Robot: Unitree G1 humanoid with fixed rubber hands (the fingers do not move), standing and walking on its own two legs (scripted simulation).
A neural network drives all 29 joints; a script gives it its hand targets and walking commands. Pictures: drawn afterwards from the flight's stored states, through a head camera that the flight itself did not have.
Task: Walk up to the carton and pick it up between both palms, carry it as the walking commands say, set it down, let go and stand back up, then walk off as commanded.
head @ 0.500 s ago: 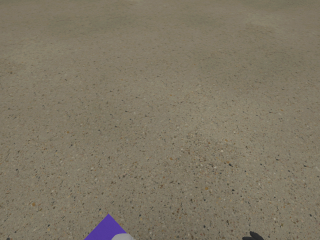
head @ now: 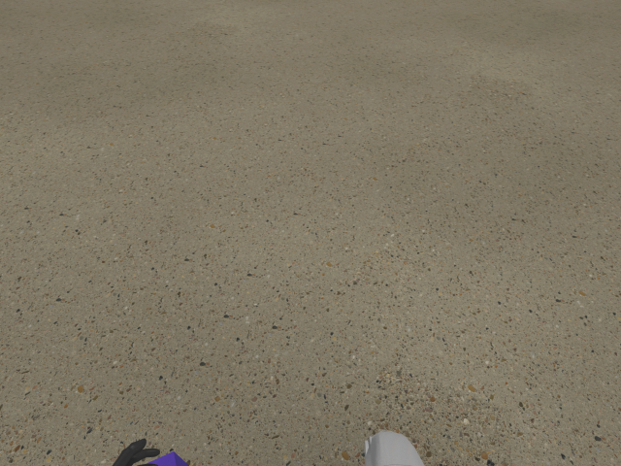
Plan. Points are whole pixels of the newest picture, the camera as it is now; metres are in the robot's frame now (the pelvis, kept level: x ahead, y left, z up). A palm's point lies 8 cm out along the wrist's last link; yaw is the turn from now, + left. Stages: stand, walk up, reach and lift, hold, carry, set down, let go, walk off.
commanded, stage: walk off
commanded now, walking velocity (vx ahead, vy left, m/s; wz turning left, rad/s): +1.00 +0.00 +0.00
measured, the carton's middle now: out of the picture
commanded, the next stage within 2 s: stand in 0.46 s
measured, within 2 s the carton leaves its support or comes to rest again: neither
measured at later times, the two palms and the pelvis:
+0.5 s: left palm (181, 327) +0.37 +0.21 -0.12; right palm (417, 189) +0.68 -0.27 -0.08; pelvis +0.49 -0.04 +0.00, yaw +1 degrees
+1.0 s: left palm (216, 146) +0.91 +0.22 -0.12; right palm (401, 183) +0.75 -0.26 -0.13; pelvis +0.79 -0.02 +0.00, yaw -1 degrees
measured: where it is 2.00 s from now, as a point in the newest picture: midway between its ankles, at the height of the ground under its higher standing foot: (307, 293)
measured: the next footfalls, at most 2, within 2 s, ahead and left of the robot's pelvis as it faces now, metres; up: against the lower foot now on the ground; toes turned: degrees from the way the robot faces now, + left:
right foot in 0.24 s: +0.44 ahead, -0.10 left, +0.00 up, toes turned -6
left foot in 0.66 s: +0.87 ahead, +0.08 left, +0.00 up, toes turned +7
